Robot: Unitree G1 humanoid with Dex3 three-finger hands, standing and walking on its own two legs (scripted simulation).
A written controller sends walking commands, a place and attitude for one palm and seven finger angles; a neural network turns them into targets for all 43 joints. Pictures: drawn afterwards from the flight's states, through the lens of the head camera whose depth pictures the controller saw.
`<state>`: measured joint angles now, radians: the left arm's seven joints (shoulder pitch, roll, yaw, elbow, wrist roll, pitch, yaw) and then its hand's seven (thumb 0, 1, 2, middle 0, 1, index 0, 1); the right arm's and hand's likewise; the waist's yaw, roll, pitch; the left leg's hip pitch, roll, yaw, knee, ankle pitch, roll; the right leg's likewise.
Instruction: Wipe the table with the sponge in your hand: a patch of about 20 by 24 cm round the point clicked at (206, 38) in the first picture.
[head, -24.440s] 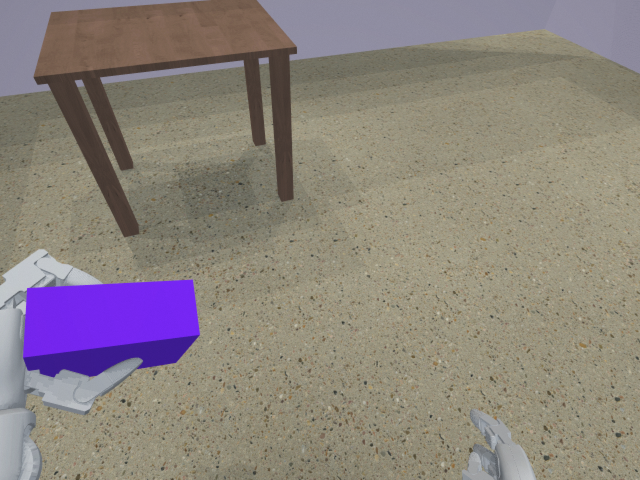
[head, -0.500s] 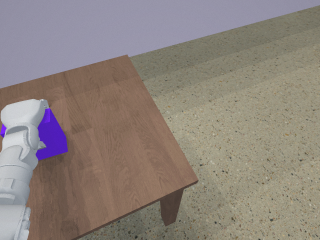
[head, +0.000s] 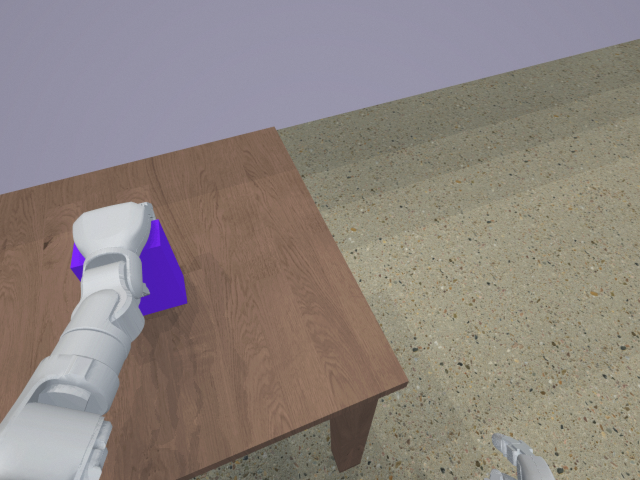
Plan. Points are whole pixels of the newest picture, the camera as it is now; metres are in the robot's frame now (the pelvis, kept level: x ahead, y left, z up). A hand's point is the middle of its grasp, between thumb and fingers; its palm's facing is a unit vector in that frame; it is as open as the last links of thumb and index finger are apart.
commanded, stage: wipe back along the middle lane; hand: left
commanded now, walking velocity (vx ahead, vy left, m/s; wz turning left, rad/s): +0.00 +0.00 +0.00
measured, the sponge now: (140, 282) +0.37 +0.30 +0.00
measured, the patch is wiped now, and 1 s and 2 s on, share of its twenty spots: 0.50 0.55 0.80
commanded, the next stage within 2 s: none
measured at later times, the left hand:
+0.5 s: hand (153, 271) +0.36 +0.26 +0.05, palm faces -0.03 -0.03 -1.00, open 9.8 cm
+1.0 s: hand (152, 300) +0.31 +0.25 +0.05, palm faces +0.02 -0.05 -1.00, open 9.9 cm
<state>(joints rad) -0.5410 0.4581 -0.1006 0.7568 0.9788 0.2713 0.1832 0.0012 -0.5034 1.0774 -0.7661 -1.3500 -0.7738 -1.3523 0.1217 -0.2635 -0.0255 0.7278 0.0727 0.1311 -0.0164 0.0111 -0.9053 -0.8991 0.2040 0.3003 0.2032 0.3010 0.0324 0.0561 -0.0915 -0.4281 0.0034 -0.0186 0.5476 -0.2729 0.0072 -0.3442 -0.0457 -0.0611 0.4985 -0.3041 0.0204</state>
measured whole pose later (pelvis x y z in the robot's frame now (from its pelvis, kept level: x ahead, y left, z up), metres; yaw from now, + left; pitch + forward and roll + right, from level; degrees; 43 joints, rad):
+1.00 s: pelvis +0.01 -0.01 +0.00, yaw -1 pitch +5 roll +0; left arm -0.15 0.35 -0.17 0.27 0.97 0.48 0.20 0.01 -0.48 1.07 -0.74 -1.37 -0.75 -1.37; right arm 0.08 -0.28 0.00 0.66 0.08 0.16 0.01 0.01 -0.91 -0.90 0.20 0.30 0.20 0.30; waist 0.06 0.08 -0.10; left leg -0.33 0.01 -0.01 0.54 -0.29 -0.01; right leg -0.27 -0.04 -0.05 0.52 -0.34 0.01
